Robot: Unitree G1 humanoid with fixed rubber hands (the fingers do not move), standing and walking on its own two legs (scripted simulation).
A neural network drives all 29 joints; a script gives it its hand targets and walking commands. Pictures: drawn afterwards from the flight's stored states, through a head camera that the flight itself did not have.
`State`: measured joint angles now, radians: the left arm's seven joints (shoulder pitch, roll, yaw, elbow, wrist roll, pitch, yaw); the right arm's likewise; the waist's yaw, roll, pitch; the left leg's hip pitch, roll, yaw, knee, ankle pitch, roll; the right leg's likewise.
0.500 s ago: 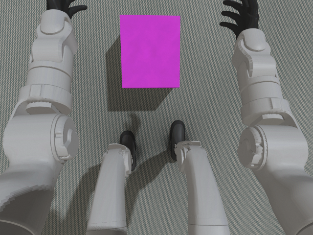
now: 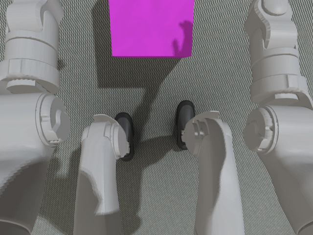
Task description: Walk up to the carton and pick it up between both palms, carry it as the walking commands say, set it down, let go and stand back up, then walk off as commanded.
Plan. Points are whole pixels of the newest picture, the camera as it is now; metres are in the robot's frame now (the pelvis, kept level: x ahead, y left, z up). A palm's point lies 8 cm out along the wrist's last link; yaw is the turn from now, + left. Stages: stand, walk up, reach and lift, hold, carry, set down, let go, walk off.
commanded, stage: reach and lift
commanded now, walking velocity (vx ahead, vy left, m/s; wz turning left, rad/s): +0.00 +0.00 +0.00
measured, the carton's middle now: (151, 11) +0.58 +0.00 -0.43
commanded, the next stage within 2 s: none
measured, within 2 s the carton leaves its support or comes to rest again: neither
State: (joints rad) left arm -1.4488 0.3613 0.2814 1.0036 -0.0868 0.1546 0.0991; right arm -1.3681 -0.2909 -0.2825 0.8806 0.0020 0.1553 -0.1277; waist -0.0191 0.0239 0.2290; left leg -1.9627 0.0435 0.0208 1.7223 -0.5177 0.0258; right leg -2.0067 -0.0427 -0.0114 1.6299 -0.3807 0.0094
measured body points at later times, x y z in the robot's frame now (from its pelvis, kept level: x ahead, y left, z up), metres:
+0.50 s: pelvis -0.01 +0.00 -0.09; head +0.38 +0.00 +0.12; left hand +0.58 +0.19 -0.27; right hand +0.56 -0.19 -0.29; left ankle +0.09 +0.11 -0.48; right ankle +0.14 -0.13 -0.48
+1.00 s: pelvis +0.00 +0.00 -0.15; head +0.39 +0.01 +0.06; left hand +0.58 +0.19 -0.35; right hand +0.57 -0.20 -0.35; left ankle +0.09 +0.11 -0.48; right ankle +0.14 -0.13 -0.48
